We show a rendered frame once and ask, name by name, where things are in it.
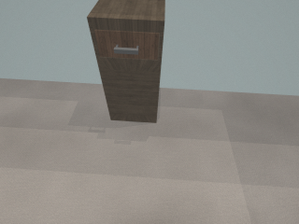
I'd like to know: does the handle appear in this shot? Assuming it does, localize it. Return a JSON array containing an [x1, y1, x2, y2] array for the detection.
[[113, 44, 139, 55]]

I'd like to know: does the cabinet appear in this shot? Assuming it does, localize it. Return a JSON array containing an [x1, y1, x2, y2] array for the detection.
[[87, 0, 165, 123]]

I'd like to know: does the drawer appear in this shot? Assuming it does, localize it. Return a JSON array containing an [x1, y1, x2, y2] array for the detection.
[[94, 29, 159, 60]]

